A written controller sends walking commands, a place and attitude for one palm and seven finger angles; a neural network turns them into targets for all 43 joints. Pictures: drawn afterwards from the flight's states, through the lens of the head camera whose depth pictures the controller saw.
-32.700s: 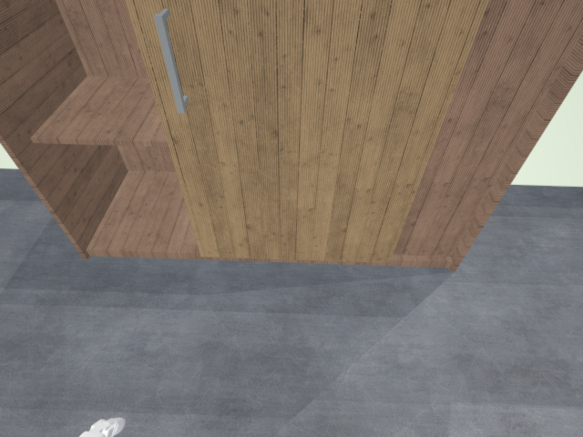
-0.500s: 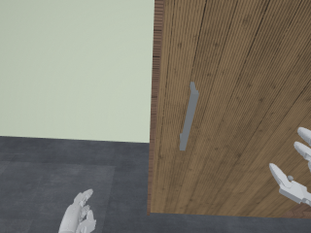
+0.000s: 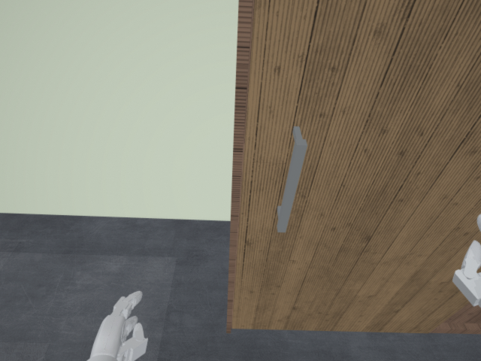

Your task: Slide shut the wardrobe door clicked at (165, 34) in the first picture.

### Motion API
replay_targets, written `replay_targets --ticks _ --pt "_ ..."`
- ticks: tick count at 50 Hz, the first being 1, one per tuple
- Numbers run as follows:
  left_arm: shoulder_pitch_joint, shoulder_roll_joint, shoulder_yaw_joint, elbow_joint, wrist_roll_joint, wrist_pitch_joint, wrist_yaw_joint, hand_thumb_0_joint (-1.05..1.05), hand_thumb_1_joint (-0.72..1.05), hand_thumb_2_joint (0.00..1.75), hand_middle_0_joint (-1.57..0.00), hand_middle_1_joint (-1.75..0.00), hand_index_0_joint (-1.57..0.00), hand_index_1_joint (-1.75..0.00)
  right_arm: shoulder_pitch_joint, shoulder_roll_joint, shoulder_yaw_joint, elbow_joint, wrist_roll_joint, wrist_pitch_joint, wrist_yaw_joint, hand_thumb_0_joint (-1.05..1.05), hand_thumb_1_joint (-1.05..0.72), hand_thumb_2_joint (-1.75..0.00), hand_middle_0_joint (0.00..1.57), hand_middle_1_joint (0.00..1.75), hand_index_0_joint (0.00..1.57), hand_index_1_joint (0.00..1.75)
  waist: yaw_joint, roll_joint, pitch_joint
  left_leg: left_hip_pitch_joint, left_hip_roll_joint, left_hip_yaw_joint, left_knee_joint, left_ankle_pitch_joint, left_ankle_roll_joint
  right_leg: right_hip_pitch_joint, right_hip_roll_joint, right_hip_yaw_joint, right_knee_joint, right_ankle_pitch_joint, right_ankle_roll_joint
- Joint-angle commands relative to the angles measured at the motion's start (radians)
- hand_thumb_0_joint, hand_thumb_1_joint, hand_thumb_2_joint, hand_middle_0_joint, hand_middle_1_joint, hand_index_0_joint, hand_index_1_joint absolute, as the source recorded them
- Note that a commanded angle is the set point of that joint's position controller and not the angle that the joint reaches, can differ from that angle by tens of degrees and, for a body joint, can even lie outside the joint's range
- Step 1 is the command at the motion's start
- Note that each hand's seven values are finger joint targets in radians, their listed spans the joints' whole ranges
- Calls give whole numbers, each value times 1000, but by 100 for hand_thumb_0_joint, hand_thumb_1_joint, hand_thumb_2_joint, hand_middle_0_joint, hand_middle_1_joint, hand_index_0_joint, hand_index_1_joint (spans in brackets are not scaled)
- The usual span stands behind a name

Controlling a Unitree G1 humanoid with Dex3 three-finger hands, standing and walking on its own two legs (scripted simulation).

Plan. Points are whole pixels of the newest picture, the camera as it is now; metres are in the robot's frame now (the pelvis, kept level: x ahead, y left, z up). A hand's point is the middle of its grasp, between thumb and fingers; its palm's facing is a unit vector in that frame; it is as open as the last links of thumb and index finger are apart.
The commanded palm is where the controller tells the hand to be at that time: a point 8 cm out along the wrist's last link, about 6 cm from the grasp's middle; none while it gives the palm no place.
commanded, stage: step back with the hand held close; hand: right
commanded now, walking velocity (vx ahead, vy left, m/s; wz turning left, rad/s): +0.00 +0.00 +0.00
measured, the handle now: (288, 184) +0.41 -0.10 +0.10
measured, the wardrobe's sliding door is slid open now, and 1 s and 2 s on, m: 0.00 0.00 0.00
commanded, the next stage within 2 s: stop stepping back and stand still in 1.36 s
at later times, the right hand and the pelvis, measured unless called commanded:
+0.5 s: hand (462, 280) +0.18 -0.28 +0.15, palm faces +0.32 +0.83 -0.47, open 7.4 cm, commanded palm +0.12 -0.32 +0.17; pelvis -0.04 -0.03 +0.00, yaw +3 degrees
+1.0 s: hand out of the picture +0.09 -0.31 +0.16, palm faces +0.47 +0.76 -0.45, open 7.4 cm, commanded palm +0.03 -0.34 +0.17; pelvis -0.11 -0.04 -0.02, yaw +0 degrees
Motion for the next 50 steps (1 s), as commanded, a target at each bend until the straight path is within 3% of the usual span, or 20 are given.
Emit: replay_targets --ticks 1,6,7,9,13,16,19,22,25,28,31,33,35,38,42,44,45,47,49,50 --pt "-145 110 41 -165 -1 -53 8 0 90 90 -20 -30 -20 -30 -103 -187 -115 -204 2 -65 -12 0 -90 -90 20 30 20 30 2 -14 -26 -43 -21 3 -73 152 39 -3 12 -4 -76 191 -27" --pt "-146 115 40 -159 -2 -48 10 0 90 90 -20 -30 -20 -30 -174 -197 -114 -179 3 -63 -13 0 -90 -90 20 30 20 30 11 -13 -12 -52 -20 0 -90 112 36 -7 15 -6 -84 158 -30" --pt "-136 125 32 -196 -8 -32 3 0 90 90 -20 -30 -20 -30 -340 -348 -254 -285 -9 -119 -26 0 -90 -90 20 30 20 30 39 12 63 -171 26 -121 -165 154 37 -86 9 -18 -51 55 -45" --pt "-133 104 33 -161 3 -9 1 0 90 90 -20 -30 -20 -30 -169 -231 -158 -160 -20 -119 -15 0 -90 -90 20 30 20 30 53 125 59 -221 61 -141 -187 176 43 -63 22 -8 5 48 -51" --pt "-122 121 51 -204 7 26 -3 0 90 90 -20 -30 -20 -30 -47 -189 -128 -189 -27 -129 -16 0 -90 -90 20 30 20 30 48 46 -106 -125 66 -95 -77 368 34 -37 -5 -18 -10 207 -43" --pt "-119 123 59 -235 2 51 -1 0 90 90 -20 -30 -20 -30 31 -216 -163 -259 -25 -134 -26 0 -90 -90 20 30 20 30 45 -3 -207 -64 45 -57 7 446 19 -31 -35 -10 -23 355 -44" --pt "-121 117 64 -264 0 66 2 0 90 90 -20 -30 -20 -30 63 -264 -217 -342 -23 -145 -37 0 -90 -90 20 30 20 30 43 13 -247 -50 27 -44 64 466 11 -53 -55 8 -22 415 -49" --pt "-124 116 65 -282 0 70 7 0 90 90 -20 -30 -20 -30 89 -286 -254 -395 -20 -157 -44 0 -90 -90 20 30 20 30 37 -41 -230 -30 3 -28 133 421 5 -133 -78 39 -50 409 -59" --pt "-114 125 69 -283 3 59 8 0 90 90 -20 -30 -20 -30 98 -279 -263 -393 -21 -166 -45 0 -90 -90 20 30 20 30 36 -123 -184 -14 -15 -25 201 316 3 -255 -107 63 -93 300 -75" --pt "-92 132 67 -270 -4 42 3 0 90 90 -20 -30 -20 -30 77 -235 -239 -330 -27 -174 -47 0 -90 -90 20 30 20 30 47 -135 -95 -3 -15 -35 236 188 9 -430 -131 67 -132 -17 -90" --pt "-70 132 66 -254 -9 26 8 0 90 90 -20 -30 -20 -30 25 -222 -216 -276 -36 -188 -47 0 -90 -90 20 30 20 30 64 -25 -19 -67 19 -110 145 112 21 -516 -88 61 -86 -272 -88" --pt "-53 127 66 -241 -5 18 3 0 90 90 -20 -30 -20 -30 -12 -214 -191 -263 -38 -196 -48 0 -90 -90 20 30 20 30 77 74 2 -262 70 -195 -13 -38 49 -387 -22 43 21 -267 -64" --pt "-59 125 65 -227 0 10 4 0 90 90 -20 -30 -20 -30 -66 -229 -176 -301 -44 -208 -51 0 -90 -90 20 30 20 30 84 115 -12 -370 75 -186 -70 -154 55 -278 -8 43 51 -229 -51" --pt "-67 130 61 -231 -2 -2 10 0 90 90 -20 -30 -20 -30 -71 -228 -180 -319 -52 -218 -60 0 -90 -90 20 30 20 30 80 35 -26 -342 30 -131 -25 -250 35 -323 -38 92 -32 -305 -67" --pt "-74 139 68 -247 -4 -23 16 0 90 90 -20 -30 -20 -30 -54 -254 -238 -385 -66 -245 -69 0 -90 -90 20 30 20 30 61 -162 -133 -51 -65 -29 312 41 1 -496 -166 225 -208 -356 -126" --pt "-66 133 74 -253 -5 -31 10 0 90 90 -20 -30 -20 -30 7 -267 -267 -386 -60 -250 -66 0 -90 -90 20 30 20 30 55 -132 -191 -13 -60 -44 322 109 5 -470 -169 196 -145 -258 -129" --pt "-65 136 76 -255 -3 -33 6 0 90 90 -20 -30 -20 -30 43 -278 -284 -368 -58 -247 -61 0 -90 -90 20 30 20 30 55 -107 -179 15 -61 -61 312 77 5 -529 -160 190 -139 -330 -130" --pt "-74 137 74 -250 2 -31 3 0 90 90 -20 -30 -20 -30 26 -257 -271 -359 -65 -258 -51 0 -90 -90 20 30 20 30 61 -85 -52 -37 -32 -141 208 -14 29 -646 -111 151 -72 -438 -120" --pt "-52 113 67 -220 6 -33 -9 0 90 90 -20 -30 -20 -30 5 -248 -232 -343 -44 -265 -47 0 -90 -90 20 30 20 30 81 53 -46 -311 89 -290 -9 18 96 -382 -8 78 115 -213 -47" --pt "-45 106 70 -202 4 -33 -10 0 90 90 -20 -30 -20 -30 -24 -250 -212 -345 -40 -267 -48 0 -90 -90 20 30 20 30 88 126 -71 -415 129 -302 -48 53 114 -236 19 50 191 -104 -19"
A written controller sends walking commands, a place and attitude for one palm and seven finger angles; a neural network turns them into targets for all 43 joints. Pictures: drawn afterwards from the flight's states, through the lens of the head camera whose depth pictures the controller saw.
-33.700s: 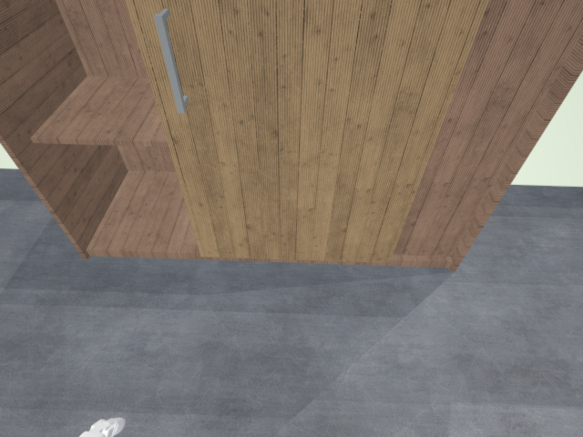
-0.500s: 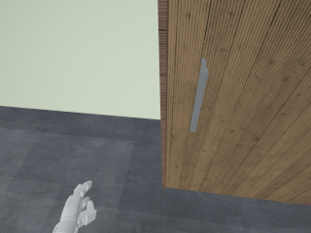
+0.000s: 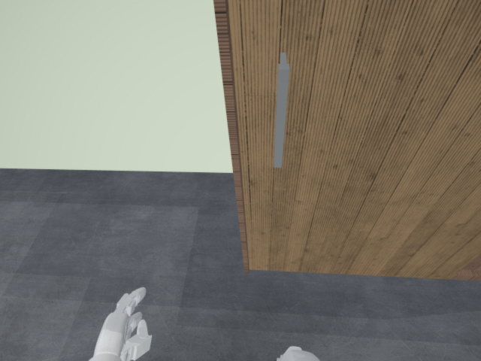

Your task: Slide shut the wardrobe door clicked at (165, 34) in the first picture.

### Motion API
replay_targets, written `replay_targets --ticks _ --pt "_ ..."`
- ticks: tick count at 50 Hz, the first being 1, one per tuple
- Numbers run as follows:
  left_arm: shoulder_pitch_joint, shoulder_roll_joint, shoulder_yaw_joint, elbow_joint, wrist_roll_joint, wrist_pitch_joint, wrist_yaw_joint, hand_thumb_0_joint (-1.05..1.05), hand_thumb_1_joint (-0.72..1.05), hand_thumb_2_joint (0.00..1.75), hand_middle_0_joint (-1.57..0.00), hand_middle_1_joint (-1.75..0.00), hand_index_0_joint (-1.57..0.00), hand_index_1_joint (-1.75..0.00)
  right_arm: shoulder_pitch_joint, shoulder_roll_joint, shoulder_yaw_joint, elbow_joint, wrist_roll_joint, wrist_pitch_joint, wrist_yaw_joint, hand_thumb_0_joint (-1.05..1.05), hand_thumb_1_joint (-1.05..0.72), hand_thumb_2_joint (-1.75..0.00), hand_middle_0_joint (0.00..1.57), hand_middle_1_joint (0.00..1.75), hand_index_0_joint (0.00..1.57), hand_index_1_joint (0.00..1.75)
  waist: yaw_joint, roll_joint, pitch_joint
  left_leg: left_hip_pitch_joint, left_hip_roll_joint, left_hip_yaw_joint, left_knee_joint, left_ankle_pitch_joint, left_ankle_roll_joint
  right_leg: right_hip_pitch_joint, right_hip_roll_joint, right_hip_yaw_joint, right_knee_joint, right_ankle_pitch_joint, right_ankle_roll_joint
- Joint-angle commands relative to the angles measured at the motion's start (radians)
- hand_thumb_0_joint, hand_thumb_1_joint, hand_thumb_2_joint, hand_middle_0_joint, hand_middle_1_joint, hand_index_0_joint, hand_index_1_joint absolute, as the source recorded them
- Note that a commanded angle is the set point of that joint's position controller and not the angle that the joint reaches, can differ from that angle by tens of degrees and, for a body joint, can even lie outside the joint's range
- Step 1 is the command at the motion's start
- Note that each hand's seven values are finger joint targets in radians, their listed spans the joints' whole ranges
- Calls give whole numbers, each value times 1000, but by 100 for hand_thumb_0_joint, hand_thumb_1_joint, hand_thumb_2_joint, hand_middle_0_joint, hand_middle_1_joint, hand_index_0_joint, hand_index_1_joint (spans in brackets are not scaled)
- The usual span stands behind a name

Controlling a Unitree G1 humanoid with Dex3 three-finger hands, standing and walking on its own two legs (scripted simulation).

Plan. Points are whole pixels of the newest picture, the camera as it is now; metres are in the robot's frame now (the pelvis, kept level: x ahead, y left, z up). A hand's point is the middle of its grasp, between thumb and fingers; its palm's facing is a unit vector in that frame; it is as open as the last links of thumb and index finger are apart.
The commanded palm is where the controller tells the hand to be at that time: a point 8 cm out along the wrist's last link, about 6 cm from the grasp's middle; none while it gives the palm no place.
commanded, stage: step back with the hand held close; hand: right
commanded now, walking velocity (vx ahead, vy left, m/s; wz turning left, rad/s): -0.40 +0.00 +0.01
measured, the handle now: (280, 116) +0.52 -0.06 +0.12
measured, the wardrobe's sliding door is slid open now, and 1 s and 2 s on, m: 0.00 0.00 0.00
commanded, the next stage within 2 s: stop stepping back and stand still in 0.36 s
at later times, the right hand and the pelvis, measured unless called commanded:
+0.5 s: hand out of the picture +0.13 -0.28 +0.20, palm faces +0.37 +0.85 -0.38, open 7.4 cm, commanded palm +0.08 -0.32 +0.20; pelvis -0.10 -0.04 +0.01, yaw +8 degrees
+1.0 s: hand out of the picture +0.02 -0.36 +0.20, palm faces +0.47 +0.81 -0.35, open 7.4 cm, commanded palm -0.02 -0.37 +0.20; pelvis -0.19 -0.08 +0.01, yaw +6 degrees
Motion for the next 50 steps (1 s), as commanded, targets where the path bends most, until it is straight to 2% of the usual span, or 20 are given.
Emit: replay_targets --ticks 1,5,7,9,17,19,22,23,25,26,27,29,32,35,38,41,43,45,46,50 --pt "-74 132 66 -111 -2 -56 1 0 90 90 -20 -30 -20 -30 -81 -166 -49 -181 21 -67 -13 0 -90 -90 20 30 20 30 23 111 -139 -170 200 -210 -259 59 147 257 14 43 23 -105 59" --pt "-100 145 66 -119 -2 -45 14 0 90 90 -20 -30 -20 -30 -59 -194 -76 -173 24 -67 -20 0 -90 -90 20 30 20 30 22 -27 -125 -164 87 -90 -170 -25 86 241 -33 115 -174 -82 32" --pt "-127 173 70 -136 -4 -61 21 0 90 90 -20 -30 -20 -30 -62 -173 -94 -207 20 -80 -14 0 -90 -90 20 30 20 30 12 -282 -155 98 -66 31 165 -70 30 -20 -225 349 -504 -384 -43" --pt "-112 169 84 -115 18 -64 22 0 90 90 -20 -30 -20 -30 -104 -199 -134 -214 1 -86 -12 0 -90 -90 20 30 20 30 21 -308 -168 222 -104 3 556 -170 28 -200 -360 476 -659 -602 -122" --pt "-71 126 72 -63 18 -76 -14 0 90 90 -20 -30 -20 -30 -16 -139 -30 -238 56 -59 -16 0 -90 -90 20 30 20 30 1 -317 -258 138 -66 130 -46 -311 101 259 -211 195 -580 -241 46" --pt "-62 122 72 -44 27 -63 -8 0 90 90 -20 -30 -20 -30 -53 -161 -29 -196 59 -56 -12 0 -90 -90 20 30 20 30 8 -203 -240 133 26 53 -363 -207 137 318 -180 144 -431 -116 107" --pt "-112 100 57 -36 23 -39 11 0 90 90 -20 -30 -20 -30 -140 -260 -66 -202 53 -65 -19 0 -90 -90 20 30 20 30 1 145 -144 -126 431 -251 -454 260 282 238 9 68 309 -174 114" --pt "-148 77 25 -66 36 -57 13 0 90 90 -20 -30 -20 -30 -179 -298 -112 -209 47 -73 -29 0 -90 -90 20 30 20 30 -20 133 -121 -24 393 -105 -346 582 251 97 30 23 359 -239 112" --pt "-150 95 35 -74 -3 -62 16 0 90 90 -20 -30 -20 -30 -220 -204 -21 -129 38 -31 20 0 -90 -90 20 30 20 30 4 332 -180 101 242 33 -208 524 188 112 29 22 226 -127 88" --pt "-137 111 34 -79 -17 -49 34 0 90 90 -20 -30 -20 -30 -134 -178 -31 -31 49 11 18 0 -90 -90 20 30 20 30 31 261 -112 73 195 75 -117 516 150 180 27 -7 40 -13 78" --pt "-123 128 37 -78 -20 -40 40 0 90 90 -20 -30 -20 -30 -103 -160 -21 -31 52 33 21 0 -90 -90 20 30 20 30 43 72 -131 10 144 109 13 411 99 331 41 -5 -133 160 62" --pt "-122 163 51 -104 -7 -63 27 0 90 90 -20 -30 -20 -30 -114 -188 -38 -157 57 21 19 0 -90 -90 20 30 20 30 15 -400 -185 -88 -21 29 353 -309 58 416 -232 411 -406 430 1" --pt "-116 143 44 -95 -6 -86 1 0 90 90 -20 -30 -20 -30 -115 -215 -66 -226 57 6 4 0 -90 -90 20 30 20 30 19 -174 -157 -68 -6 -37 363 -261 60 274 -252 525 -589 -267 49" --pt "-129 135 43 -122 9 -78 -19 0 90 90 -20 -30 -20 -30 30 -248 -112 -396 33 4 -5 0 -90 -90 20 30 20 30 -11 -306 -184 117 -44 60 279 -137 76 142 -166 310 -675 -465 154" --pt "-107 129 43 -128 15 -48 -24 0 90 90 -20 -30 -20 -30 162 -188 -85 -304 18 18 -17 0 -90 -90 20 30 20 30 -13 -368 -141 332 -73 165 123 -179 89 -46 -125 155 -663 -452 88" --pt "-92 137 58 -118 15 -16 0 0 90 90 -20 -30 -20 -30 128 -194 -81 -207 17 49 -26 0 -90 -90 20 30 20 30 -20 -180 -164 453 -56 170 -160 -264 134 -47 -68 89 -445 -416 94" --pt "-60 149 80 -85 -6 11 10 0 90 90 -20 -30 -20 -30 42 -201 -78 -169 24 72 -20 0 -90 -90 20 30 20 30 1 210 -141 91 261 -145 -378 -250 262 81 52 5 286 -222 80" --pt "-82 159 67 -68 2 18 8 0 90 90 -20 -30 -20 -30 -123 -211 -92 -164 36 72 -10 0 -90 -90 20 30 20 30 44 146 -43 -113 416 -295 -446 -269 335 -72 13 110 642 -150 64" --pt "-80 145 51 -59 10 21 -18 0 90 90 -20 -30 -20 -30 -225 -289 -140 -155 45 60 -13 0 -90 -90 20 30 20 30 76 217 -43 -299 448 -283 -419 -356 317 48 -93 165 666 -110 82" --pt "-150 149 65 -62 -12 1 43 0 90 90 -20 -30 -20 -30 -272 -101 83 -21 12 89 -2 0 -90 -90 20 30 20 30 43 68 43 -308 275 -97 -334 -609 216 234 -57 0 140 -194 21"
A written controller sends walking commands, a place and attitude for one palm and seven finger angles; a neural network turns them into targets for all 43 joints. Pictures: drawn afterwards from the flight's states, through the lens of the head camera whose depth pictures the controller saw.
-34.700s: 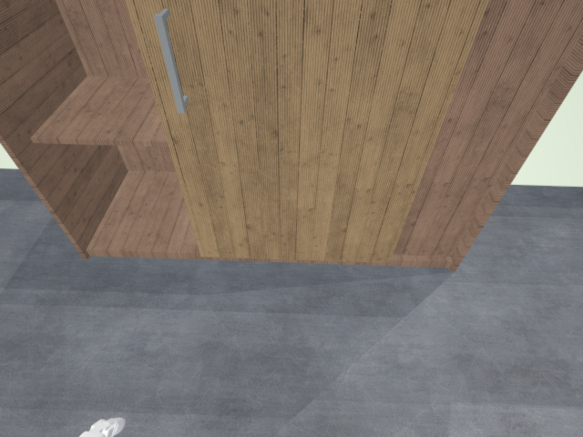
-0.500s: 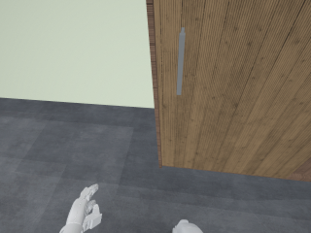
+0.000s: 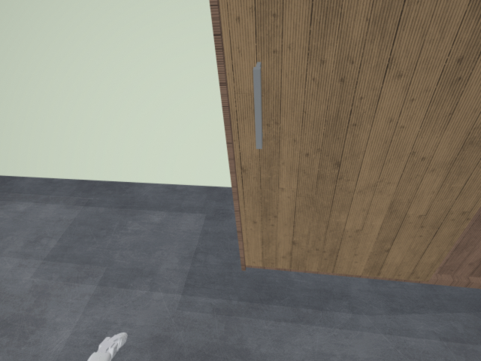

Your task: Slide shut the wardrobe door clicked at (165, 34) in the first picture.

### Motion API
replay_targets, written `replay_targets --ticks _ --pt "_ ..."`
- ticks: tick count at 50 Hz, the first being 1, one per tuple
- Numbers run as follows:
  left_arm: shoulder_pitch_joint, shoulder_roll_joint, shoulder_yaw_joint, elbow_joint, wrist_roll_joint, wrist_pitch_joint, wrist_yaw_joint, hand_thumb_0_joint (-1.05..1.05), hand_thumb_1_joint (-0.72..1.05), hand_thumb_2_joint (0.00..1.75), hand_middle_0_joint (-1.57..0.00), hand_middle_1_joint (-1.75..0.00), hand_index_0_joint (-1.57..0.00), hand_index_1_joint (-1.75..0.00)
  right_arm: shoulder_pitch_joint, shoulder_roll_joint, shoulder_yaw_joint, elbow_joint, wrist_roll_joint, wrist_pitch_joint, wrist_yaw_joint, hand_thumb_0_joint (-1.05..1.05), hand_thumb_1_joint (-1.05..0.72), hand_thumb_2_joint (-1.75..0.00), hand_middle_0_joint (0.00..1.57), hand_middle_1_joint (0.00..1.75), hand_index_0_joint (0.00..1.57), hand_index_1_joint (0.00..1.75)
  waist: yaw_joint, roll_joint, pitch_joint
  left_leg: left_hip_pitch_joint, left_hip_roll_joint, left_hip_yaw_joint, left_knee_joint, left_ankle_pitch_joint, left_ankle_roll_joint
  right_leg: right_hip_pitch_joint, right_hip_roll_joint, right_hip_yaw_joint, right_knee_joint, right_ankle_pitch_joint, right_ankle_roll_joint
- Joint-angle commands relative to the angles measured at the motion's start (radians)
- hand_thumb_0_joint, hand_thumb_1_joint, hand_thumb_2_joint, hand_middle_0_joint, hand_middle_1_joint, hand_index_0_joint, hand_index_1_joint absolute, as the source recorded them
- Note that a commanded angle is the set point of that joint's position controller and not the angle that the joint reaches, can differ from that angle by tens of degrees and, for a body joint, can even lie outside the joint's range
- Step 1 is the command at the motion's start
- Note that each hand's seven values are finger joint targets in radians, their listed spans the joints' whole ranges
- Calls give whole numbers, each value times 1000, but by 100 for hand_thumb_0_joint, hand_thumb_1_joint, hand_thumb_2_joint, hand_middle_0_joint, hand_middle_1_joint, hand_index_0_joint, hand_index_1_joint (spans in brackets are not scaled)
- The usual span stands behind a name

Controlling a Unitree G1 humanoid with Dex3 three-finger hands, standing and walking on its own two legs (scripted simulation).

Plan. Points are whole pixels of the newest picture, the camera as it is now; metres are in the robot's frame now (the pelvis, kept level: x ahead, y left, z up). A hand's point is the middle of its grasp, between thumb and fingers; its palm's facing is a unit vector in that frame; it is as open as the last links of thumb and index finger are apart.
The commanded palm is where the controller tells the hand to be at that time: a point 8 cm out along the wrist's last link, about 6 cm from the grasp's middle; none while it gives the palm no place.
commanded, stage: stop stepping back and stand still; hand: right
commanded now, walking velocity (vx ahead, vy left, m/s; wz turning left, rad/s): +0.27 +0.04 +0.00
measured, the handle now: (259, 107) +0.71 -0.04 +0.11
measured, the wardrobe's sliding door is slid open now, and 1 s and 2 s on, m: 0.00 0.00 0.00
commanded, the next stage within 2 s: let the arm hang, fingers relaxed in 1.06 s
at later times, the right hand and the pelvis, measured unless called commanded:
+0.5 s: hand out of the picture +0.18 -0.33 +0.16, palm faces +0.56 +0.75 -0.35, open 7.4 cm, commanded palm +0.12 -0.35 +0.19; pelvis -0.01 -0.04 -0.01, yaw -3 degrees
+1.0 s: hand out of the picture +0.22 -0.31 +0.15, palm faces +0.47 +0.77 -0.44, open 7.4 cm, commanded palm +0.15 -0.35 +0.19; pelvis +0.03 -0.04 +0.01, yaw -3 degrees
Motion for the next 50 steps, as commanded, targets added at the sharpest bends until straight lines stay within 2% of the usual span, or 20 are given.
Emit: replay_targets --ticks 1,2,4,5,7,9,12,13,15,17,20,22,24,25,26,29,32,35,38,50 --pt "-171 110 25 -185 -4 -95 49 0 90 90 -20 -30 -20 -30 -246 -88 75 -123 -18 -18 -11 0 -90 -90 20 30 20 30 78 -77 168 -346 215 -173 -182 -456 123 329 -15 -66 -399 -84 -37" --pt "-144 111 16 -188 2 -111 51 0 90 90 -20 -30 -20 -30 -262 -94 82 -192 -19 -32 -17 0 -90 -90 20 30 20 30 80 -195 137 -273 152 -127 -48 -364 102 364 25 -86 -541 -97 -35" --pt "-122 138 15 -223 8 -140 34 0 90 90 -20 -30 -20 -30 -297 -119 50 -370 -25 -78 -35 0 -90 -90 20 30 20 30 80 -608 124 -449 -40 0 428 -277 -8 441 -273 479 -834 -209 -162" --pt "-133 110 7 -230 10 -148 28 0 90 90 -20 -30 -20 -30 -267 -194 -12 -384 -36 -97 -39 0 -90 -90 20 30 20 30 83 -491 164 -453 -9 -73 548 -234 -8 352 -348 573 -890 -162 -222" --pt "-113 106 21 -224 11 -152 -5 0 90 90 -20 -30 -20 -30 -115 -247 -100 -429 -21 -109 -28 0 -90 -90 20 30 20 30 61 -255 101 -356 40 -131 488 -172 -11 291 -327 508 -802 27 -231" --pt "-137 100 15 -218 6 -148 -22 0 90 90 -20 -30 -20 -30 -16 -227 -123 -412 -11 -99 -27 0 -90 -90 20 30 20 30 47 -274 99 -138 28 -73 288 -110 -19 153 -267 286 -765 63 -172" --pt "-131 102 19 -242 7 -115 -20 0 90 90 -20 -30 -20 -30 98 -180 -129 -278 -10 -76 -36 0 -90 -90 20 30 20 30 31 -328 42 238 -43 28 63 -54 -12 -64 -151 71 -663 -305 -81" --pt "-141 99 22 -251 8 -99 -20 0 90 90 -20 -30 -20 -30 86 -171 -122 -232 -13 -67 -36 0 -90 -90 20 30 20 30 21 -240 49 301 -14 -44 -16 -138 22 -150 -99 28 -510 -352 -55" --pt "-128 92 38 -253 -12 -81 -14 0 90 90 -20 -30 -20 -30 76 -137 -93 -93 4 -33 -25 0 -90 -90 20 30 20 30 32 211 96 94 325 -652 -388 -406 193 -183 46 -13 57 -233 -13" --pt "-107 98 25 -220 -5 -87 -12 0 90 90 -20 -30 -20 -30 -64 -207 -137 -127 8 -57 -26 0 -90 -90 20 30 20 30 68 140 48 39 328 -529 -335 -97 203 -83 -24 38 122 -102 -5" --pt "-140 85 15 -214 -8 -88 5 0 90 90 -20 -30 -20 -30 -71 -128 -53 -107 7 -36 -13 0 -90 -90 20 30 20 30 67 154 91 -298 218 -257 -276 -344 117 288 -53 2 -242 -62 -26" --pt "-129 92 5 -194 -2 -99 20 0 90 90 -20 -30 -20 -30 -123 -102 -2 -157 4 -46 -9 0 -90 -90 20 30 20 30 86 -30 97 -293 145 -143 -111 -304 73 406 3 -43 -510 3 -19" --pt "-137 133 14 -223 7 -123 18 0 90 90 -20 -30 -20 -30 -203 -117 3 -318 -10 -86 -21 0 -90 -90 20 30 20 30 65 -458 99 -317 -7 -45 271 -200 -17 380 -255 410 -841 -150 -101" --pt "-139 101 10 -231 10 -136 16 0 90 90 -20 -30 -20 -30 -239 -162 -17 -371 -27 -107 -27 0 -90 -90 20 30 20 30 69 -415 126 -311 1 -94 385 -178 -17 331 -314 494 -885 -81 -160" --pt "-127 94 16 -209 13 -149 6 0 90 90 -20 -30 -20 -30 -177 -176 -48 -333 -28 -109 -26 0 -90 -90 20 30 20 30 54 -291 107 -267 19 -121 383 -138 -20 312 -287 432 -851 33 -173" --pt "-129 92 8 -208 1 -163 -17 0 90 90 -20 -30 -20 -30 -51 -191 -73 -386 -30 -87 -38 0 -90 -90 20 30 20 30 35 -289 47 -79 21 -65 107 -41 -32 322 -206 192 -692 431 -114" --pt "-129 101 14 -233 -10 -144 -24 0 90 90 -20 -30 -20 -30 78 -181 -111 -308 -24 -88 -41 0 -90 -90 20 30 20 30 37 -253 13 164 20 -75 -122 179 -14 192 -107 55 -585 283 -47" --pt "-118 93 20 -247 -5 -119 -19 0 90 90 -20 -30 -20 -30 107 -153 -123 -151 1 -87 -32 0 -90 -90 20 30 20 30 62 -84 49 84 161 -286 -193 251 56 169 -13 8 -516 82 -4" --pt "-118 96 27 -237 -22 -98 -8 0 90 90 -20 -30 -20 -30 73 -150 -112 -123 15 -75 -27 0 -90 -90 20 30 20 30 63 28 18 10 155 -283 -224 126 48 282 -19 9 -504 103 -15" --pt "-162 109 25 -268 -19 -100 18 0 90 90 -20 -30 -20 -30 10 -168 -71 -279 -4 -79 -35 0 -90 -90 20 30 20 30 40 -161 -60 126 77 -130 -67 494 -9 365 -64 25 -605 477 -13"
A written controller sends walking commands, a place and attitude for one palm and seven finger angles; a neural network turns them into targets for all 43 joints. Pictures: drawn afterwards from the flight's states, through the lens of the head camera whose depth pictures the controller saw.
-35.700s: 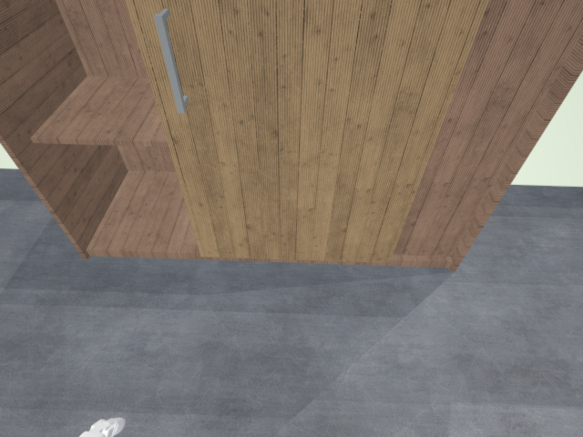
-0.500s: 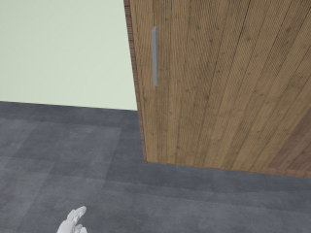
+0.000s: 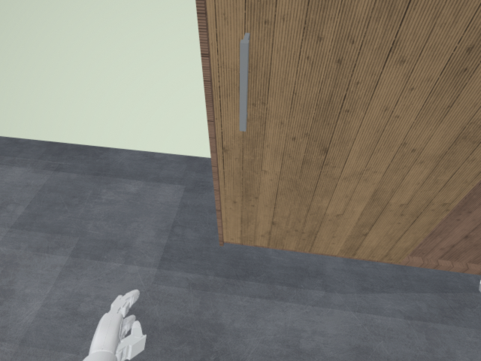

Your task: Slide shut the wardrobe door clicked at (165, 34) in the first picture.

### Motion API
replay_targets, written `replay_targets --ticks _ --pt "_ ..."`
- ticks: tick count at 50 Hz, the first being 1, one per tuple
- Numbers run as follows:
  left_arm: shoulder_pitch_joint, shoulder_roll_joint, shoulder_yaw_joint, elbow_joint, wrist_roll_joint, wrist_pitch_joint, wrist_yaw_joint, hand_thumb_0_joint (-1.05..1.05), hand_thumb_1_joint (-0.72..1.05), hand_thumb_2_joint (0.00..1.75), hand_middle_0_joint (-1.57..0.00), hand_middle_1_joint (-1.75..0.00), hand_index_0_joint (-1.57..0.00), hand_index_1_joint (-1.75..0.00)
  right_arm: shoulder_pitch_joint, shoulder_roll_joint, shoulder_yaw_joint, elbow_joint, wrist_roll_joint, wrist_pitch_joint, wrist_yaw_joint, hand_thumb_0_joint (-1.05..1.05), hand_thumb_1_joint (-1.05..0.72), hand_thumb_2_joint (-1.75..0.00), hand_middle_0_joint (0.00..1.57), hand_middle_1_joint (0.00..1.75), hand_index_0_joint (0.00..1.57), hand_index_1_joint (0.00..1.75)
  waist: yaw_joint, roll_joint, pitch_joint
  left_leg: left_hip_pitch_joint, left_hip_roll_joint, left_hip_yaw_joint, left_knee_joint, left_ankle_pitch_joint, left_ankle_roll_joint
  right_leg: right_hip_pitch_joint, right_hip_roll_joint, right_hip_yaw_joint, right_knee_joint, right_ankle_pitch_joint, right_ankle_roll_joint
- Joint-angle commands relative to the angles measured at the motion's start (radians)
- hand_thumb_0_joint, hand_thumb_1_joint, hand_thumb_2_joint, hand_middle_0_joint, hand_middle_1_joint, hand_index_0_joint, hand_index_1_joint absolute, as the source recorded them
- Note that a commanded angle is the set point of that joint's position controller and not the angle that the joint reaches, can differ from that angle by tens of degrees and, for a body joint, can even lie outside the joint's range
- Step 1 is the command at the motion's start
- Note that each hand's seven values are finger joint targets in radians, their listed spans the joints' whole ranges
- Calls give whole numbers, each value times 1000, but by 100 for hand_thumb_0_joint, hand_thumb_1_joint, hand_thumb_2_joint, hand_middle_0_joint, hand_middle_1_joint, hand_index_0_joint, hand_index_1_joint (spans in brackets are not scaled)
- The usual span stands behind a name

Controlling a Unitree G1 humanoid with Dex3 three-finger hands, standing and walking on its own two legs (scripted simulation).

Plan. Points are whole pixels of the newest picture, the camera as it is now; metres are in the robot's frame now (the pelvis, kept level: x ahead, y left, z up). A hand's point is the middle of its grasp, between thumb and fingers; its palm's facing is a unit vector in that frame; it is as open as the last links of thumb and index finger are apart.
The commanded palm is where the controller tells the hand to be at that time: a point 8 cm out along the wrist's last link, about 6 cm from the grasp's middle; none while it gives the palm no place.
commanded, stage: stop stepping back and stand still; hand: right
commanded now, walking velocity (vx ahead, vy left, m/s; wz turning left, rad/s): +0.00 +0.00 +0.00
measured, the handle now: (244, 86) +0.68 +0.03 +0.10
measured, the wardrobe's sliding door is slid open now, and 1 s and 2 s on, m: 0.00 0.00 0.00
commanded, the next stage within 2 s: let the arm hang, fingers relaxed in 0.06 s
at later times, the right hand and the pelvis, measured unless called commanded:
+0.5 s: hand out of the picture +0.03 -0.18 -0.17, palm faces +0.01 +0.98 -0.17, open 7.1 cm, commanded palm none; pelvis -0.03 +0.00 +0.00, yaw -1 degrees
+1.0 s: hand out of the picture +0.03 -0.23 -0.16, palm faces +0.01 +0.96 -0.29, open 7.4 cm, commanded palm none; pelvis -0.02 -0.01 +0.01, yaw +0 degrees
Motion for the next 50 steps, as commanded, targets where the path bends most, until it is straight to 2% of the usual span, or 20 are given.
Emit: replay_targets --ticks 1,7,8,9,10,11,12,14,15,18,22,24,25,26,28,30,34,36,39,50 --pt "-89 108 41 -168 3 -55 6 0 90 90 -20 -30 -20 -30 -34 -228 -147 -309 -1 -91 -26 0 -90 -90 20 30 20 30 1 -117 -171 132 76 -77 -14 397 14 23 -89 65 -61 375 -7" --pt "-88 106 43 -172 1 -35 3 0 90 90 -20 -30 -20 -30 24 -215 -171 -237 12 -90 -26 0 -90 -90 20 30 20 30 5 -62 -131 116 82 -118 -82 277 21 -28 -73 59 -76 195 -6" --pt "-124 302 92 78 0 -76 -96 0 90 90 -20 -30 -20 -30 -78 -74 282 537 -82 64 136 0 -90 -90 20 30 20 30 57 -57 -60 -35 168 -84 50 440 36 -74 -86 72 121 300 -14" --pt "-42 241 93 61 -7 -13 -101 0 90 90 -20 -30 -20 -30 -92 -55 252 550 -70 143 150 0 -90 -90 20 30 20 30 50 -63 -128 -59 158 -116 9 288 46 -43 -93 83 77 220 -2" --pt "-35 225 89 53 -2 2 -96 0 90 90 -20 -30 -20 -30 -96 -28 262 553 -73 162 153 0 -90 -90 20 30 20 30 49 -33 -110 -81 129 -87 9 199 31 -40 -102 92 62 215 -8" --pt "-29 213 75 66 4 17 -95 0 90 90 -20 -30 -20 -30 -125 -8 269 594 -66 164 153 0 -90 -90 20 30 20 30 34 -18 -123 -83 112 -57 29 89 23 -93 -124 131 35 162 -31" --pt "-41 214 62 59 12 32 -94 0 90 90 -20 -30 -20 -30 -165 -10 281 636 -65 169 154 0 -90 -90 20 30 20 30 25 31 -90 -83 91 -49 33 16 18 -148 -131 160 0 104 -51" --pt "-53 230 53 75 26 47 -91 0 90 90 -20 -30 -20 -30 -230 -33 296 739 -68 174 153 0 -90 -90 20 30 20 30 18 160 -57 -46 87 -70 3 25 22 -178 -116 179 -17 100 -58" --pt "-46 228 52 84 29 55 -92 0 90 90 -20 -30 -20 -30 -263 -43 303 794 -69 177 151 0 -90 -90 20 30 20 30 23 181 -52 -50 95 -86 -4 25 35 -162 -102 176 -22 115 -53" --pt "-36 211 39 127 36 76 -87 0 90 90 -20 -30 -20 -30 -303 -41 327 962 -62 188 142 0 -90 -90 20 30 20 30 18 118 -47 -26 101 -114 -36 47 37 -115 -83 153 -53 128 -46" --pt "-21 166 21 200 37 96 -85 0 90 90 -20 -30 -20 -30 -298 -25 353 1152 -54 192 136 0 -90 -90 20 30 20 30 11 -95 -5 -8 85 -119 -105 -102 31 -129 -76 145 -144 -52 -34" --pt "3 152 21 236 35 103 -80 0 90 90 -20 -30 -20 -30 -281 -22 355 1228 -52 188 135 0 -90 -90 20 30 20 30 11 -143 0 -6 81 -132 -139 -144 40 -129 -63 132 -160 -142 -30" --pt "26 148 22 253 32 104 -79 0 90 90 -20 -30 -20 -30 -265 -26 354 1259 -52 184 134 0 -90 -90 20 30 20 30 9 -129 -25 16 81 -128 -151 -133 42 -114 -63 130 -150 -128 -30" --pt "39 139 30 267 37 105 -75 0 90 90 -20 -30 -20 -30 -260 -4 339 1282 -53 182 133 0 -90 -90 20 30 20 30 10 -160 -47 26 83 -123 -164 -148 46 -109 -62 128 -149 -148 -33" --pt "67 137 32 297 36 107 -72 0 90 90 -20 -30 -20 -30 -264 -15 345 1328 -49 181 133 0 -90 -90 20 30 20 30 11 -165 -51 31 83 -121 -173 -154 49 -107 -63 124 -151 -156 -32" --pt "96 139 38 317 32 107 -67 0 90 90 -20 -30 -20 -30 -269 -13 344 1363 -48 178 132 0 -90 -90 20 30 20 30 14 -84 -42 32 80 -112 -181 -136 50 -97 -77 135 -158 -129 -37" --pt "136 140 43 365 29 103 -62 0 90 90 -20 -30 -20 -30 -283 -8 348 1428 -46 176 131 0 -90 -90 20 30 20 30 20 -21 -2 6 86 -106 -196 -127 48 -76 -85 133 -170 -89 -38" --pt "142 135 42 384 28 103 -62 0 90 90 -20 -30 -20 -30 -286 -10 349 1451 -46 175 129 0 -90 -90 20 30 20 30 18 -16 21 8 85 -102 -195 -111 47 -82 -90 135 -182 -77 -39" --pt "141 147 43 405 27 95 -59 0 90 90 -20 -30 -20 -30 -292 -16 349 1479 -45 172 128 0 -90 -90 20 30 20 30 15 2 8 31 87 -96 -183 -55 44 -60 -96 139 -193 -29 -41" --pt "51 173 43 438 26 84 -61 0 90 90 -20 -30 -20 -30 -355 -41 347 1507 -47 164 125 0 -90 -90 20 30 20 30 7 -31 13 70 94 -88 -170 75 31 -8 -110 136 -219 104 -32"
